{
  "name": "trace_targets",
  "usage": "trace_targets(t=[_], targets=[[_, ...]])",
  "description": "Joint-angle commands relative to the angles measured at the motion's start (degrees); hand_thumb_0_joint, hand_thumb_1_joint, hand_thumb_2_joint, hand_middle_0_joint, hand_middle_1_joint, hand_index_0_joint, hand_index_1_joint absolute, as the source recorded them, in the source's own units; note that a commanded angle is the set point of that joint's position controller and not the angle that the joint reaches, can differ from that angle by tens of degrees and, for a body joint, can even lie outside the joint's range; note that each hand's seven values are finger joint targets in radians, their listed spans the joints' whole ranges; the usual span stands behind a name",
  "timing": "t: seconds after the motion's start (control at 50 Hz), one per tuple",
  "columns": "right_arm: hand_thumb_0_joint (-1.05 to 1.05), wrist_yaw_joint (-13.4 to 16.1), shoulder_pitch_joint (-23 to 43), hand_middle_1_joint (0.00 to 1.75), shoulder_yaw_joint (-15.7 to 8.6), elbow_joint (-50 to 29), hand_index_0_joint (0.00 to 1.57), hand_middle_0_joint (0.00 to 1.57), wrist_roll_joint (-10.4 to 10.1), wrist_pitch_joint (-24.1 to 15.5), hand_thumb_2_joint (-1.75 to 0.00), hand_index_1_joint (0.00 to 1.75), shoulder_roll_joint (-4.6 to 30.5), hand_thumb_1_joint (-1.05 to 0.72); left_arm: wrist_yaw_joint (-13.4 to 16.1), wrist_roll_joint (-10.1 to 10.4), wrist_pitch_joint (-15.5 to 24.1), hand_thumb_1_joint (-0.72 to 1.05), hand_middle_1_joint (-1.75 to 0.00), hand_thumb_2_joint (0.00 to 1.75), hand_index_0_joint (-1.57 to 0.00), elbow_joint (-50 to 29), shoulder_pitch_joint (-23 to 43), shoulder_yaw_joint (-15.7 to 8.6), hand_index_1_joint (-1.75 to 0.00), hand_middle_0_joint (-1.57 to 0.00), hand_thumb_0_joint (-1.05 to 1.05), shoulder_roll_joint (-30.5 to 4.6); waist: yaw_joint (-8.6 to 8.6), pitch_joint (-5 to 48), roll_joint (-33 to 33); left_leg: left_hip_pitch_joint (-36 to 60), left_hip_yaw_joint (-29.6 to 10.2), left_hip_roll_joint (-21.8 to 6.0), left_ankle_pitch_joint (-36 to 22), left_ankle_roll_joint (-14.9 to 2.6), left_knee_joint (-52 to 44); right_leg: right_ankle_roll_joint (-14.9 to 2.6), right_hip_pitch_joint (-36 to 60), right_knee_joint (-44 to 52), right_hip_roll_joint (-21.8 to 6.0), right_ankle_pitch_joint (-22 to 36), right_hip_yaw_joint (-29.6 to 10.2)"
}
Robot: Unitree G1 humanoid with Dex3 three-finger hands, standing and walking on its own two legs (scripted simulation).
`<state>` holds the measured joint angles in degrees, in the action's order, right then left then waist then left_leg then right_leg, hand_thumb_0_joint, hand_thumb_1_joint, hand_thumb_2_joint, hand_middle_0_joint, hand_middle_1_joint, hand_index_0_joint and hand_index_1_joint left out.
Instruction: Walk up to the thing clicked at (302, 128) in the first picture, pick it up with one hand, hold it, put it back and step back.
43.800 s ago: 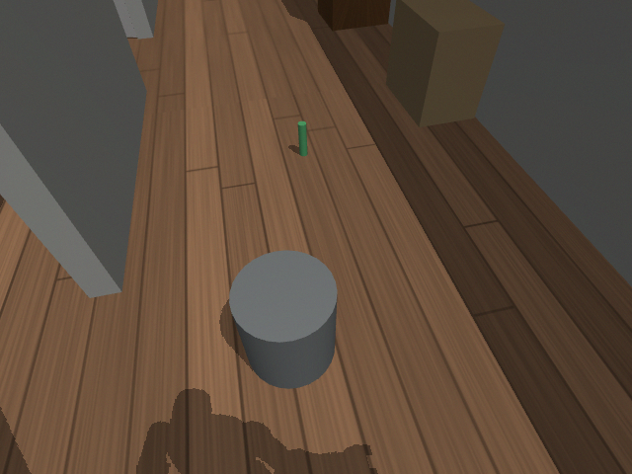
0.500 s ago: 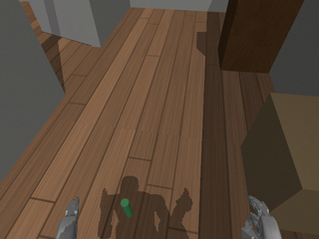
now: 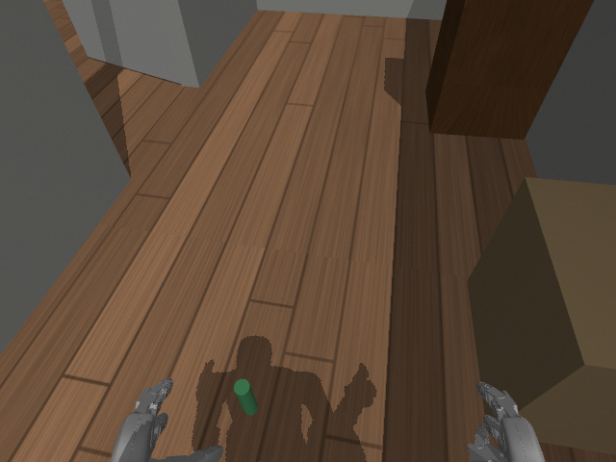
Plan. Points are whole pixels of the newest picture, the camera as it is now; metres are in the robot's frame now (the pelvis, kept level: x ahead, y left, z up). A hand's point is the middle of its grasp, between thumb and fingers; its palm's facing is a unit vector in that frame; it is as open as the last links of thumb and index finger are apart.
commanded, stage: stand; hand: left
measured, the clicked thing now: (246, 398) +0.40 +0.20 -0.63
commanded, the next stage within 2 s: none
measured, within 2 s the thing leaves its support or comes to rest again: neither
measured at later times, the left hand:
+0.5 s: hand out of the picture +0.06 +0.26 -0.11, palm faces +0.00 -0.94 -0.34, open 7.4 cm
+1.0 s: hand out of the picture +0.02 +0.26 -0.11, palm faces -0.02 -0.94 -0.35, open 7.4 cm
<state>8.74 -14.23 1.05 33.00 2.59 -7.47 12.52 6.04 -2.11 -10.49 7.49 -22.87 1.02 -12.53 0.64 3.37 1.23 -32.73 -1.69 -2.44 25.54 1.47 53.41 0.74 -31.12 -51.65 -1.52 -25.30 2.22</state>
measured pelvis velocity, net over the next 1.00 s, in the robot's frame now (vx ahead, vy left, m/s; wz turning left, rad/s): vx -0.02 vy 0.01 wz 0.00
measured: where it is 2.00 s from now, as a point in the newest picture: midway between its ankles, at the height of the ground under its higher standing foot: outside the picture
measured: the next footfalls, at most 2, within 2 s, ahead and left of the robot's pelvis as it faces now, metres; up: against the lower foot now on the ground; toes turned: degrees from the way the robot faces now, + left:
none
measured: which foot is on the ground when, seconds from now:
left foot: down 0.00-1.00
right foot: down 0.00-1.00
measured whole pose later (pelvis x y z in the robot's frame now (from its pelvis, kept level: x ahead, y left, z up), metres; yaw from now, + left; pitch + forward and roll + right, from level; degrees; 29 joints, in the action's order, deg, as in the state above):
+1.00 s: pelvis -0.02 +0.01 +0.05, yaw +0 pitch -5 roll +0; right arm -0.2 -9.1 -1.2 64.5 1.1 0.3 19.0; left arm 0.7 -1.4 0.2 65.0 -10.4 0.0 -18.8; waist -0.2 -3.4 0.7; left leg -9.2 -0.1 -0.6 9.2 0.6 22.8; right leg 1.9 -8.6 -22.9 -2.9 -9.9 1.7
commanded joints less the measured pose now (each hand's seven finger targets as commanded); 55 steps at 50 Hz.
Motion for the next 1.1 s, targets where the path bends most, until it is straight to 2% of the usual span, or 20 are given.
trace_targets(t=[0.0, 0.02, 0.06, 0.12, 0.18, 0.26, 0.28, 0.32, 0.36, 0.4, 0.46, 0.48, 0.5, 0.64, 0.68, 0.76, 0.84, 0.92, 1.0, 1.08], targets=[[0.0, -4.8, 4.6, 0.3, -5.3, 2.7, 0.2, 0.2, 3.1, 3.7, -0.9, 0.3, 12.9, -0.9, -3.3, -3.2, 10.1, 0.81, -0.3, 0.9, -0.2, 11.3, 7.1, -6.0, -0.3, -0.2, 0.0, -14.2, -0.48, 1.3, -6.5, 6.8, -0.1, 0.6, -11.9, -5.15, -10.3, -6.34, 6.5, 13.2, -4.4, 11.6, -7.5], [0.0, -5.6, 4.6, 0.3, -5.0, 3.4, 0.2, 0.2, 2.1, 3.7, -0.9, 0.3, 12.1, -0.9, -3.8, -2.3, 10.9, 0.89, -0.3, 0.9, -0.2, 13.5, 7.9, -5.7, -0.3, -0.2, 0.0, -13.9, -0.73, 2.0, -4.1, 8.6, -0.3, 0.7, -10.4, -5.34, -11.6, -5.85, 7.2, 13.5, -4.6, 9.1, -7.6], [0.0, -7.1, 4.2, 0.3, -5.4, 4.9, 0.2, 0.2, 0.8, 3.8, -0.9, 0.3, 12.9, -0.9, -4.4, -1.3, 11.7, 0.9, -0.3, 0.9, -0.2, 17.2, 8.8, -5.4, -0.3, -0.2, 0.0, -14.2, -1.34, 1.9, -2.8, 10.8, -0.6, 0.5, -9.6, -4.99, -12.8, -5.16, 7.3, 14.9, -4.7, 7.6, -7.4], [0.0, -7.7, 4.7, 0.3, -5.8, 7.8, 0.2, 0.2, 0.3, 4.2, -0.9, 0.3, 13.2, -0.9, -4.5, -0.7, 12.4, 0.9, -0.3, 0.9, -0.2, 23.3, 10.6, -5.4, -0.3, -0.2, 0.0, -15.0, -1.05, 2.2, -1.8, 12.4, -0.9, 0.3, -11.3, -4.56, -15.3, -4.34, 9.9, 16.2, -4.8, 11.2, -6.8], [0.0, -7.9, 5.8, 0.3, -5.8, 10.3, 0.2, 0.2, 0.4, 4.5, -0.9, 0.3, 13.6, -0.9, -4.2, -0.5, 12.9, 0.9, -0.3, 0.9, -0.2, 28.2, 11.0, -5.3, -0.3, -0.2, 0.0, -15.3, -1.55, 2.7, -0.4, 14.8, -1.9, -0.4, -16.7, -4.49, -17.2, -3.6, 13.2, 16.4, -4.5, 16.8, -5.5], [0.0, -7.7, 5.5, 0.3, -5.7, 13.7, 0.2, 0.2, -0.1, 5.0, -0.9, 0.3, 14.0, -0.9, -3.9, -0.2, 12.9, 0.9, -0.3, 0.9, -0.2, 33.9, 11.5, -5.0, -0.3, -0.2, 0.0, -15.8, -1.56, 1.2, -1.0, 16.1, -2.6, -1.2, -19.9, -4.35, -19.8, -3.25, 16.2, 18.4, -4.7, 20.0, -4.8], [0.0, -7.6, 5.1, 0.3, -5.5, 14.6, 0.2, 0.2, -0.1, 5.3, -0.9, 0.3, 14.3, -0.9, -3.9, 0.0, 12.8, 0.9, -0.3, 0.9, -0.2, 35.2, 12.0, -4.9, -0.3, -0.2, 0.0, -16.0, -1.18, -1.2, -1.3, 15.9, -2.8, -1.3, -17.1, -4.16, -22.1, -3.17, 14.9, 20.0, -4.7, 17.1, -5.3], [0.0, -7.6, 5.8, 0.3, -5.5, 16.3, 0.2, 0.2, -0.2, 5.4, -0.9, 0.3, 15.1, -0.9, -3.9, 0.2, 12.5, 0.9, -0.3, 0.9, -0.2, 37.5, 12.2, -4.8, -0.3, -0.2, 0.0, -16.0, -1.6, -1.6, -0.1, 17.1, -3.6, -1.9, -16.2, -4.11, -24.2, -3.01, 16.2, 21.4, -4.5, 15.9, -5.0], [0.0, -7.6, 5.8, 0.3, -5.2, 17.9, 0.2, 0.2, -0.2, 5.8, -0.9, 0.3, 15.4, -0.9, -4.0, 0.4, 12.2, 0.9, -0.3, 0.9, -0.2, 40.0, 12.6, -4.4, -0.3, -0.2, 0.0, -15.9, -1.41, -3.2, 0.5, 15.5, -4.5, -2.4, -12.2, -3.85, -27.8, -2.64, 17.9, 23.3, -4.3, 12.9, -4.6], [0.0, -7.6, 6.0, 0.3, -5.0, 19.5, 0.2, 0.2, -0.3, 5.8, -0.9, 0.3, 16.0, -0.9, -4.1, 0.4, 12.1, 0.9, -0.3, 0.9, -0.2, 42.3, 12.4, -4.2, -0.3, -0.2, 0.0, -16.2, -1.55, -3.7, 0.4, 17.1, -4.8, -2.7, -12.7, -3.59, -29.6, -2.43, 19.0, 25.1, -4.4, 13.2, -4.7], [0.0, -7.6, 6.3, 0.3, -4.8, 21.5, 0.2, 0.2, -0.6, 6.1, -0.9, 0.3, 16.7, -0.9, -4.2, 0.5, 12.0, 0.9, -0.3, 0.9, -0.2, 45.3, 12.8, -4.0, -0.3, -0.2, 0.0, -16.5, -1.32, -5.5, 0.6, 16.9, -5.4, -3.0, -8.4, -3.37, -33.0, -1.91, 20.1, 27.7, -4.4, 11.2, -4.7], [0.0, -7.7, 6.7, 0.3, -4.8, 22.0, 0.2, 0.2, -0.6, 6.0, -0.9, 0.3, 16.7, -0.9, -4.2, 0.5, 12.1, 0.9, -0.3, 0.9, -0.2, 46.0, 12.7, -3.9, -0.3, -0.2, 0.0, -16.7, -1.59, -5.4, -0.1, 18.3, -5.2, -3.0, -10.3, -3.21, -32.9, -1.97, 20.3, 28.2, -4.7, 12.0, -4.9], [0.0, -7.6, 6.2, 0.3, -4.8, 22.6, 0.2, 0.2, -0.7, 6.0, -0.9, 0.3, 17.0, -0.9, -4.3, 0.6, 11.9, 0.9, -0.3, 0.9, -0.2, 46.8, 13.5, -3.8, -0.3, -0.2, 0.0, -16.6, -1.05, -5.9, 0.6, 17.8, -5.5, -3.2, -8.6, -3.17, -34.6, -1.72, 20.8, 28.5, -4.5, 11.7, -4.7], [0.0, -7.9, 7.9, 0.3, -4.7, 25.1, 0.2, 0.2, -1.0, 6.3, -0.9, 0.3, 17.2, -0.9, -4.6, 0.5, 12.0, 0.9, -0.3, 0.9, -0.2, 51.0, 13.2, -3.4, -0.3, -0.2, 0.0, -17.0, -1.52, -7.3, 0.6, 18.6, -5.9, -3.5, -4.2, -2.86, -37.8, -1.19, 20.7, 31.1, -4.5, 9.2, -4.3], [0.0, -8.1, 7.6, 0.3, -4.6, 25.9, 0.2, 0.2, -1.1, 6.3, -0.9, 0.3, 16.5, -0.9, -4.6, 0.4, 12.3, 0.9, -0.3, 0.9, -0.2, 51.9, 13.3, -3.2, -0.3, -0.2, 0.0, -17.0, -1.29, -6.1, -1.9, 20.9, -4.9, -3.1, -8.5, -2.75, -36.4, -1.23, 20.5, 32.9, -5.3, 9.2, -5.2], [0.0, -8.2, 7.4, 0.3, -4.5, 27.1, 0.2, 0.2, -1.2, 6.4, -0.9, 0.3, 16.5, -0.9, -4.6, 0.5, 12.4, 0.9, -0.3, 0.9, -0.2, 52.7, 14.7, -3.2, -0.3, -0.2, 0.0, -17.7, -0.81, -7.3, -1.4, 20.5, -4.4, -2.6, -7.8, -2.51, -36.7, -0.89, 19.7, 34.6, -5.4, 6.5, -5.7], [0.0, -8.4, 7.8, 0.3, -4.4, 27.6, 0.2, 0.2, -1.4, 6.5, -0.9, 0.3, 16.5, -0.9, -4.5, 0.7, 12.5, 0.9, -0.3, 0.9, -0.2, 53.6, 14.8, -3.2, -0.3, -0.2, 0.0, -18.3, -0.74, -5.5, -2.4, 23.4, -3.8, -2.8, -11.9, -2.67, -35.7, -1.02, 20.0, 35.5, -6.2, 8.7, -6.4], [0.0, -8.4, 7.7, 0.3, -4.3, 28.1, 0.2, 0.2, -1.3, 6.9, -0.9, 0.3, 16.9, -0.9, -4.5, 0.6, 12.2, 0.9, -0.3, 0.9, -0.2, 54.1, 15.4, -3.3, -0.3, -0.2, 0.0, -18.6, -0.74, -8.1, -2.3, 21.1, -3.8, -2.6, -7.6, -2.65, -36.6, -0.92, 18.4, 36.4, -5.9, 3.5, -6.6], [0.0, -8.4, 7.8, 0.3, -4.3, 28.5, 0.2, 0.2, -1.4, 6.8, -0.9, 0.3, 17.5, -0.9, -4.8, 0.7, 12.0, 0.9, -0.3, 0.9, -0.2, 54.7, 14.9, -3.3, -0.3, -0.2, 0.0, -18.7, -1.04, -7.9, -1.2, 20.3, -4.2, -2.9, -6.1, -2.53, -37.4, -1.1, 19.1, 36.0, -5.8, 3.4, -6.6], [0.0, -8.3, 7.9, 0.3, -4.1, 28.8, 0.2, 0.2, -1.4, 6.5, -0.9, 0.3, 17.6, -0.9, -4.9, 0.9, 12.2, 0.9, -0.3, 0.9, -0.2, 54.8, 15.6, -3.4, -0.3, -0.2, 0.0, -18.3, -1.07, -5.5, -0.2, 21.3, -3.9, -3.5, -8.8, -2.63, -37.3, -1.32, 21.4, 35.0, -6.0, 8.5, -6.6]])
